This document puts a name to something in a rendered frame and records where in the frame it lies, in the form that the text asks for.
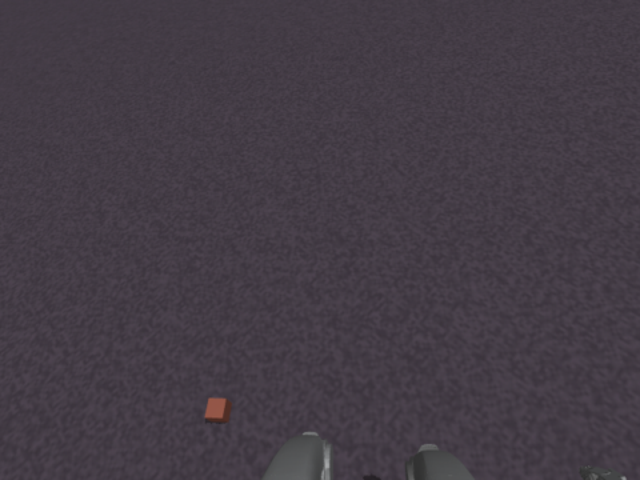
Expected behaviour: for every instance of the cube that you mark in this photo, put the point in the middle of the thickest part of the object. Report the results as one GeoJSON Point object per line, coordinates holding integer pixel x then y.
{"type": "Point", "coordinates": [218, 410]}

